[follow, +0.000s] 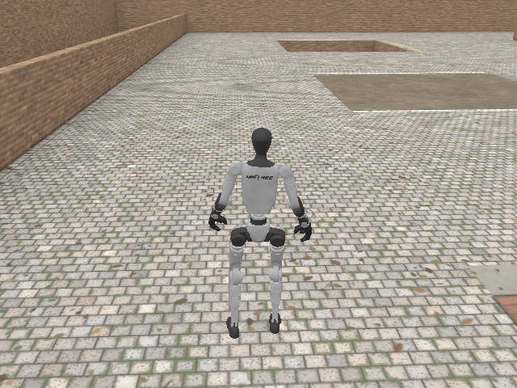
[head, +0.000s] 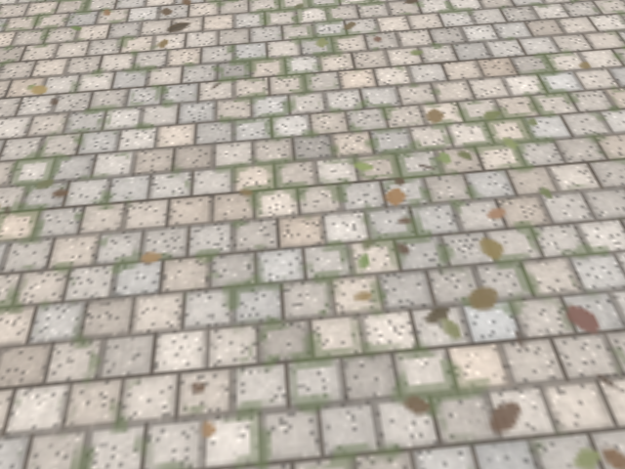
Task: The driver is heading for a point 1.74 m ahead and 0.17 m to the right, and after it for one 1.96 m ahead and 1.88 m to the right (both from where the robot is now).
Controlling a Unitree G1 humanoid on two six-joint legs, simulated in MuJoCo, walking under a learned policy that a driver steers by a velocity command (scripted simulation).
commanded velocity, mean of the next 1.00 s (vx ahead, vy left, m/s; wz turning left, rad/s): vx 0.46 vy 0.00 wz -0.20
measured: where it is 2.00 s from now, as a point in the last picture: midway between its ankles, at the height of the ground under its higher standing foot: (395, 244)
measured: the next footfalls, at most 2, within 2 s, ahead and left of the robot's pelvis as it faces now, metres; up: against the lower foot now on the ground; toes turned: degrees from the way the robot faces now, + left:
left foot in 0.46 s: +0.43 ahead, +0.05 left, +0.00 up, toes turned -9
right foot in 0.98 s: +0.67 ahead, -0.25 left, +0.00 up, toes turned -11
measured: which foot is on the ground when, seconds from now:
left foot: down 0.00-0.00, up 0.02-0.44, down 0.46-0.98, up 1.00-1.00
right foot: down 0.00-0.46, up 0.48-0.96, down 0.98-1.00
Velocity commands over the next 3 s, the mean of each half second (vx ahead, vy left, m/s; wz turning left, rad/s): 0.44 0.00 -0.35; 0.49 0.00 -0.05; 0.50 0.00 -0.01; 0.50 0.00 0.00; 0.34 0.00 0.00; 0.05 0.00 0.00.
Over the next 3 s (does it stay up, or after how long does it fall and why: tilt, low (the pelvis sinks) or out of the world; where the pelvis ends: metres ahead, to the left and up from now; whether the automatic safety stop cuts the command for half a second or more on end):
stays up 1.36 -0.25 0.00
